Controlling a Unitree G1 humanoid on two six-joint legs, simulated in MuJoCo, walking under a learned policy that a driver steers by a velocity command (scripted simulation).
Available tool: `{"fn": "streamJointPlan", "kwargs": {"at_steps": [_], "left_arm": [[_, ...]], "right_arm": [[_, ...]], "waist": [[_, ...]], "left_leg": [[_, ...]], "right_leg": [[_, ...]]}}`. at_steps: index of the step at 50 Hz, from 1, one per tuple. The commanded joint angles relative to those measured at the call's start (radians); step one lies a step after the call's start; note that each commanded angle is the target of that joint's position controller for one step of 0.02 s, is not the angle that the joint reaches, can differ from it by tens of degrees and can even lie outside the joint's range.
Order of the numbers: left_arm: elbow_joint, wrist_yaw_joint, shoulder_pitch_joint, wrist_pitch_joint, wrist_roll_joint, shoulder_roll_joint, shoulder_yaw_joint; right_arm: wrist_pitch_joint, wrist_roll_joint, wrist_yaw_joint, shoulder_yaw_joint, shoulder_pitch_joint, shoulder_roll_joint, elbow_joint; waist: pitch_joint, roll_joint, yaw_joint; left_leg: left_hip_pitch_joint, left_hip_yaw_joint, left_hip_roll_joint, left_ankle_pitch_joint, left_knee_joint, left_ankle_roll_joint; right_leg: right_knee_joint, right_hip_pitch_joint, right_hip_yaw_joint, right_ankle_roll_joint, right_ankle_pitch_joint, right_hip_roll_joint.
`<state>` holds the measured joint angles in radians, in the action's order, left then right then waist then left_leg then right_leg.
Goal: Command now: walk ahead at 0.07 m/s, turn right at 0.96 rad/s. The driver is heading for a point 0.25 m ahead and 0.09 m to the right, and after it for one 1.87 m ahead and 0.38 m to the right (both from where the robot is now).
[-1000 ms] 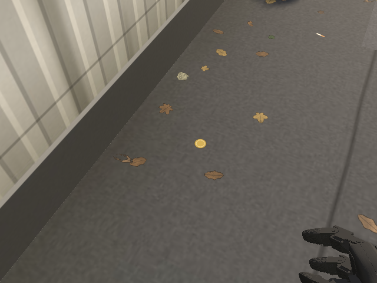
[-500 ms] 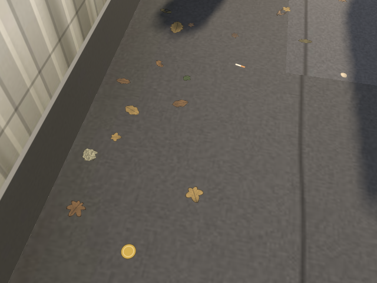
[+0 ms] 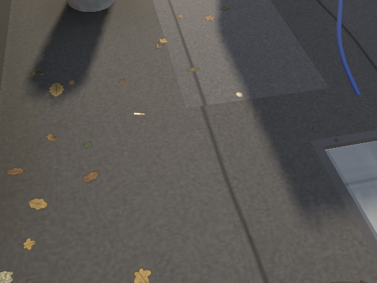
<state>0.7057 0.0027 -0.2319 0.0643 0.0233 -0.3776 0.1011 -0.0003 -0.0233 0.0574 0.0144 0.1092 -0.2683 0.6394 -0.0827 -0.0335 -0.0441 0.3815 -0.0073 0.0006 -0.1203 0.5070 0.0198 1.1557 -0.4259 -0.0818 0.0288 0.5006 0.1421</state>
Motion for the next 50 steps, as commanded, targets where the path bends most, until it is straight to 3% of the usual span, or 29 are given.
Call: {"fn": "streamJointPlan", "kwargs": {"at_steps": [1,5,7,11,13,14,15,16,17,18,19,21,22,24,29,30,32,33,34,35,36,37,38,39,40,42,44,47,50], "left_arm": [[-0.056,0.019,-0.074,0.021,-0.009,-0.057,0.008],[-0.093,0.040,-0.004,0.032,-0.016,-0.028,-0.005],[-0.115,0.053,0.036,0.036,-0.012,-0.014,-0.013],[-0.147,0.063,0.074,0.039,-0.016,-0.017,-0.017],[-0.143,0.064,0.048,0.037,-0.023,-0.024,-0.012],[-0.117,0.063,-0.009,0.032,-0.023,-0.040,-0.004],[-0.104,0.045,-0.047,0.021,-0.013,-0.094,0.007],[-0.156,0.028,-0.026,0.017,-0.009,-0.267,0.046],[-0.139,0.012,-0.073,0.017,0.009,-0.222,0.052],[-0.131,0.000,-0.017,0.015,0.011,-0.184,0.037],[-0.140,-0.005,0.058,0.017,0.008,-0.149,0.028],[-0.156,-0.005,0.112,0.013,0.000,-0.115,0.019],[-0.153,0.002,0.089,0.009,-0.004,-0.098,0.016],[-0.133,0.008,0.036,0.004,-0.007,-0.109,0.023],[-0.105,0.010,-0.020,-0.001,0.004,-0.107,0.021],[-0.096,0.010,-0.022,0.000,-0.002,-0.103,0.020],[-0.076,0.017,-0.011,0.000,-0.005,-0.101,0.015],[-0.072,0.013,0.001,-0.003,0.000,-0.092,0.008],[-0.070,0.008,0.024,-0.003,-0.010,-0.083,0.004],[-0.067,0.001,0.039,-0.008,-0.018,-0.052,-0.011],[-0.059,-0.006,-0.019,-0.010,-0.011,0.036,-0.038],[-0.046,-0.009,-0.057,0.001,-0.004,0.014,-0.037],[-0.012,-0.013,-0.053,0.009,0.005,-0.016,-0.035],[-0.003,-0.013,-0.022,0.006,0.002,-0.014,-0.037],[0.003,-0.015,0.014,0.001,-0.001,-0.024,-0.033],[0.007,-0.013,0.032,-0.001,0.002,-0.052,-0.027],[0.013,-0.018,0.046,0.000,0.000,-0.031,-0.034],[0.004,-0.027,0.086,-0.011,-0.005,0.000,-0.044],[-0.003,-0.032,0.116,-0.016,-0.011,0.013,-0.054]], "right_arm": [[0.001,-0.011,0.001,-0.046,0.008,-0.128,-0.060],[0.005,-0.015,-0.015,-0.068,0.053,-0.131,-0.041],[0.005,-0.014,-0.018,-0.083,0.052,-0.158,-0.036],[0.007,-0.014,-0.030,-0.106,0.068,-0.197,-0.022],[0.003,-0.006,-0.040,-0.114,0.077,-0.203,-0.019],[-0.005,-0.002,-0.044,-0.115,0.106,-0.188,-0.011],[-0.019,0.004,-0.053,-0.114,0.145,-0.155,-0.001],[-0.033,0.008,-0.045,-0.096,0.095,-0.107,-0.095],[-0.041,-0.004,-0.035,-0.102,-0.010,-0.148,-0.100],[-0.042,0.012,-0.033,-0.098,0.009,-0.131,-0.096],[-0.034,0.018,-0.032,-0.100,0.045,-0.137,-0.073],[-0.027,-0.002,-0.025,-0.104,0.097,-0.161,-0.030],[-0.027,-0.002,-0.028,-0.104,0.109,-0.161,-0.021],[-0.027,0.008,-0.033,-0.093,0.080,-0.133,-0.027],[-0.024,0.019,-0.030,-0.079,0.059,-0.118,-0.024],[-0.026,0.027,-0.031,-0.078,0.060,-0.116,-0.017],[-0.026,0.037,-0.033,-0.076,0.067,-0.112,-0.018],[-0.030,0.037,-0.025,-0.077,0.082,-0.108,-0.013],[-0.029,0.031,-0.021,-0.075,0.117,-0.099,0.002],[-0.021,0.019,-0.019,-0.070,0.154,-0.091,0.020],[-0.010,-0.001,-0.016,-0.061,0.135,-0.116,0.020],[-0.008,0.001,-0.023,-0.053,0.088,-0.135,0.017],[-0.003,0.009,-0.033,-0.040,0.064,-0.085,0.030],[-0.001,0.017,-0.040,-0.037,0.047,-0.083,0.043],[-0.006,0.020,-0.044,-0.054,0.054,-0.132,0.055],[-0.008,0.030,-0.044,-0.085,0.135,-0.203,0.080],[-0.013,0.036,-0.047,-0.102,0.170,-0.204,0.094],[-0.018,0.026,-0.055,-0.117,0.146,-0.189,0.092],[-0.026,0.021,-0.062,-0.133,0.159,-0.186,0.094]], "waist": [[0.147,0.176,0.012],[0.159,0.185,0.034],[0.143,0.192,0.039],[0.151,0.219,0.047],[0.159,0.194,0.024],[0.168,0.131,0.004],[0.107,-0.104,-0.011],[0.078,-0.313,0.005],[0.086,-0.136,-0.059],[0.067,-0.115,-0.002],[0.048,-0.104,0.040],[0.086,-0.120,0.060],[0.116,-0.084,0.052],[0.131,-0.050,0.028],[0.148,-0.083,-0.007],[0.153,-0.084,-0.008],[0.145,-0.095,0.007],[0.134,-0.106,0.022],[0.135,-0.086,0.052],[0.148,-0.043,0.076],[0.169,0.151,0.033],[0.151,0.268,0.010],[0.113,0.235,0.009],[0.073,0.224,0.006],[0.057,0.230,0.022],[0.080,0.240,0.055],[0.104,0.177,0.058],[0.119,0.190,0.051],[0.153,0.194,0.069]], "left_leg": [[-0.163,0.154,0.234,0.211,-0.206,0.164],[-0.221,0.081,0.273,0.134,-0.212,0.178],[-0.178,0.035,0.293,0.050,-0.216,0.162],[-0.129,-0.044,0.331,-0.037,-0.184,0.121],[-0.087,-0.103,0.333,-0.101,-0.104,0.066],[-0.017,-0.144,0.313,-0.155,-0.003,0.013],[0.137,-0.234,0.220,-0.342,0.244,-0.065],[0.367,-0.166,0.053,-0.558,0.435,-0.139],[0.346,-0.004,0.062,-0.493,0.571,-0.123],[0.331,0.037,0.069,-0.394,0.582,-0.110],[0.309,0.046,0.078,-0.296,0.563,-0.102],[0.250,0.041,0.061,-0.232,0.575,-0.098],[0.227,0.044,0.050,-0.231,0.574,-0.100],[0.224,0.056,0.036,-0.243,0.511,-0.103],[0.132,0.051,0.014,-0.286,0.352,-0.077],[0.098,0.055,0.009,-0.291,0.315,-0.061],[0.000,0.041,-0.010,-0.292,0.225,-0.035],[-0.049,0.028,-0.020,-0.271,0.152,-0.028],[-0.130,0.017,-0.028,-0.198,0.028,-0.020],[-0.244,0.050,0.017,-0.075,-0.115,-0.005],[-0.311,0.269,0.203,0.006,-0.220,0.027],[-0.199,0.442,0.342,0.197,-0.237,0.142],[-0.138,0.462,0.334,0.179,-0.251,0.182],[-0.127,0.415,0.267,0.166,-0.231,0.160],[-0.155,0.382,0.210,0.169,-0.198,0.135],[-0.290,0.420,0.207,0.307,-0.160,0.149],[-0.338,0.442,0.203,0.324,-0.143,0.166],[-0.295,0.432,0.138,0.267,-0.159,0.161],[-0.300,0.494,0.133,0.197,-0.161,0.175]], "right_leg": [[0.076,-0.057,0.046,0.038,-0.084,-0.077],[-0.068,-0.067,0.079,0.024,-0.085,-0.117],[-0.184,-0.007,0.098,0.014,-0.081,-0.144],[-0.372,0.126,0.169,-0.039,-0.071,-0.144],[-0.518,0.224,0.189,-0.068,-0.131,-0.126],[-0.617,0.322,0.143,-0.091,-0.164,-0.116],[-0.830,0.368,-0.125,-0.139,-0.181,-0.248],[-0.874,0.310,-0.560,-0.277,-0.447,-0.505],[-0.858,0.278,-0.471,-0.328,-0.510,-0.475],[-0.849,0.242,-0.384,-0.307,-0.481,-0.408],[-0.851,0.219,-0.306,-0.270,-0.438,-0.335],[-0.815,0.223,-0.244,-0.252,-0.570,-0.266],[-0.797,0.235,-0.246,-0.253,-0.612,-0.264],[-0.779,0.268,-0.281,-0.262,-0.619,-0.260],[-0.740,0.288,-0.334,-0.274,-0.692,-0.281],[-0.732,0.290,-0.353,-0.272,-0.709,-0.286],[-0.722,0.246,-0.368,-0.246,-0.716,-0.269],[-0.701,0.227,-0.371,-0.228,-0.728,-0.256],[-0.681,0.194,-0.364,-0.197,-0.672,-0.230],[-0.650,0.140,-0.333,-0.149,-0.546,-0.197],[-0.519,0.082,-0.223,-0.092,-0.317,-0.094],[-0.540,0.104,-0.112,-0.070,-0.026,0.001],[-0.505,0.160,-0.071,-0.065,0.006,-0.064],[-0.544,0.169,-0.035,-0.065,-0.066,-0.077],[-0.533,0.146,-0.006,-0.062,-0.102,-0.059],[-0.398,0.011,0.015,-0.046,-0.035,-0.040],[-0.290,-0.061,0.004,-0.023,-0.019,-0.050],[-0.275,-0.051,0.011,-0.006,-0.058,-0.050],[-0.344,-0.036,0.010,-0.014,-0.056,-0.040]]}}
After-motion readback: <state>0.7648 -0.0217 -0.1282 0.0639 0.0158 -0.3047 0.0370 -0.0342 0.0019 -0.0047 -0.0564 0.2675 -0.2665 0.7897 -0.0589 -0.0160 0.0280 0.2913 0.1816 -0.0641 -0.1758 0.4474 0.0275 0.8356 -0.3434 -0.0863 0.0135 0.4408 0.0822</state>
